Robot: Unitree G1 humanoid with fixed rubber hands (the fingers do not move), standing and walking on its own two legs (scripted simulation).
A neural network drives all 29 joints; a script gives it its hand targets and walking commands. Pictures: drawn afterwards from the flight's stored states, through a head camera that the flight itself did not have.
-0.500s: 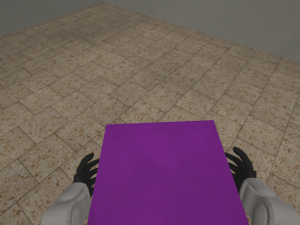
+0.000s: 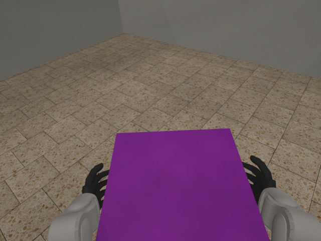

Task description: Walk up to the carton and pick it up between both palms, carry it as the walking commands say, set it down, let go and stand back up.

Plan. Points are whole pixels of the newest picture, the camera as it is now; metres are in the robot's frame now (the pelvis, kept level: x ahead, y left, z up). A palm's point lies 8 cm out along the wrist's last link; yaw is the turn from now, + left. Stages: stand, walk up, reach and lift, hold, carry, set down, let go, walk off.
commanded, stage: carry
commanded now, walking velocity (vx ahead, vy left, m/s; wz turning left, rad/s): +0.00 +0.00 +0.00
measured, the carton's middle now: (175, 201) +0.24 +0.00 +0.02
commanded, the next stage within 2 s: none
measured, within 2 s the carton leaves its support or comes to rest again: neither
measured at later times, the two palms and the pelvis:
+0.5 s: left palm (108, 190) +0.24 +0.15 +0.08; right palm (274, 185) +0.25 -0.21 +0.08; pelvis +0.01 -0.03 +0.00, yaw +0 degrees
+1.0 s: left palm (114, 183) +0.27 +0.15 +0.05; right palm (263, 176) +0.29 -0.21 +0.06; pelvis +0.03 -0.03 +0.00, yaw -1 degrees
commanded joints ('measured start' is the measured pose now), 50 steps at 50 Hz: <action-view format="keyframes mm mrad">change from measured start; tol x16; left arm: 1 -481 -729 -752 -139 -280 -18 -81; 25 -487 -720 -749 -174 -250 -50 -88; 28 -448 -622 -635 47 -170 -80 -97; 33 -534 -749 -733 -112 -238 -113 -99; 50 -515 -630 -573 142 -140 -310 -106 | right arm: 1 -373 663 787 -117 225 -2 55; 50 -464 574 626 170 139 -302 87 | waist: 1 7 67 -130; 50 5 -34 -207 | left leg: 1 98 240 -286 -180 -274 -72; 50 191 208 -161 28 152 -44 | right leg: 1 11 -66 113 -57 -26 10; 50 133 -129 154 -123 284 -31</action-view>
